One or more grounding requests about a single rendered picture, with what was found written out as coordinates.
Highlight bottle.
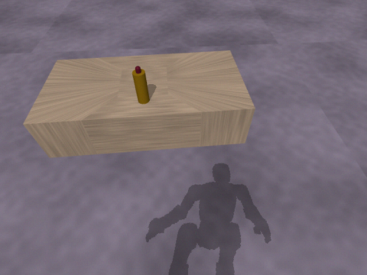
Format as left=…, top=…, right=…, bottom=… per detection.
left=132, top=66, right=150, bottom=104

